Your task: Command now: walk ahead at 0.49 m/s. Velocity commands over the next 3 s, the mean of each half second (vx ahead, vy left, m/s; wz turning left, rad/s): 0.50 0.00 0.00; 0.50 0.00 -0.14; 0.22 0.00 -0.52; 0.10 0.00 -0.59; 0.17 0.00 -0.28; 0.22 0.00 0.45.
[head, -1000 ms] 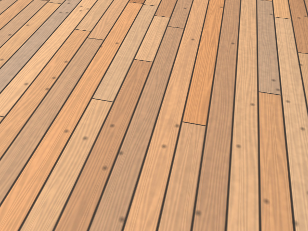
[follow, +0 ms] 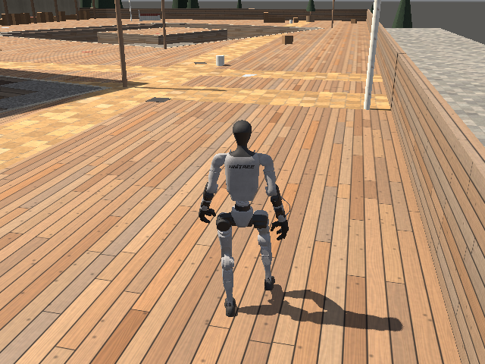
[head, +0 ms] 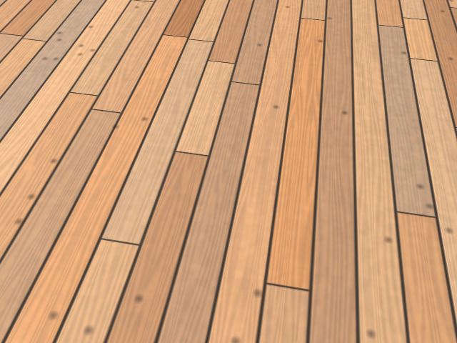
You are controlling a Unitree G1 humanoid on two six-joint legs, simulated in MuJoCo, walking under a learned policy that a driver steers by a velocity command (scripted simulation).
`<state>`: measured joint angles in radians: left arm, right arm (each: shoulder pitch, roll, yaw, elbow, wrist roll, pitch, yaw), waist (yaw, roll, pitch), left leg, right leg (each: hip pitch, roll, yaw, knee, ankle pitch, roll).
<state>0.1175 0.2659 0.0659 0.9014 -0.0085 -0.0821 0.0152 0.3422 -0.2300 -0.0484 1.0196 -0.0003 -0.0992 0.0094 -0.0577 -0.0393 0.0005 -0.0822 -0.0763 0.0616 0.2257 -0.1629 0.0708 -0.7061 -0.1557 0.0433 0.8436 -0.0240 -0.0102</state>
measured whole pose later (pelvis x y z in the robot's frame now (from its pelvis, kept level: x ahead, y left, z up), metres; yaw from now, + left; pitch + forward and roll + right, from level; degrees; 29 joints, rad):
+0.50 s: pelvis +0.29 -0.08 +0.00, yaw +0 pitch +1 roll -1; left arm 0.33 0.23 0.05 0.98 0.01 -0.10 -0.02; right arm 0.14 -0.27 -0.07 0.92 0.01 -0.07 -0.01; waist 0.04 0.04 0.00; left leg -0.67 0.14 -0.04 0.94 -0.13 0.02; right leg -0.13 0.06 -0.07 0.26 -0.16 -0.07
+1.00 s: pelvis +0.58 +0.00 +0.00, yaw -6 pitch +1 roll +1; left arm 0.23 0.27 0.08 0.93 -0.04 -0.05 0.02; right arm 0.24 -0.23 -0.07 0.97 -0.02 -0.11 0.01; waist -0.03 -0.05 0.02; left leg -0.18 -0.03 0.15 0.33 -0.17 0.06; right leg -0.60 -0.11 0.06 1.12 -0.26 -0.05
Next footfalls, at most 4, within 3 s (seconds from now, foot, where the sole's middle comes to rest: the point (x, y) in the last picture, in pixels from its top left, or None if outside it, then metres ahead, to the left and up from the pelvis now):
0.22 right None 0.32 -0.16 -0.78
0.78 left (197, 305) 0.63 0.08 -0.78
1.28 right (271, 239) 0.85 -0.17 -0.78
1.78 left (210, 224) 0.93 0.03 -0.78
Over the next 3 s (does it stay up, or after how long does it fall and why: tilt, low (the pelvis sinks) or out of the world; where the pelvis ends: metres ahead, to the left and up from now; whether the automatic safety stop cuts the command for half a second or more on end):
stays up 0.98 -0.20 0.00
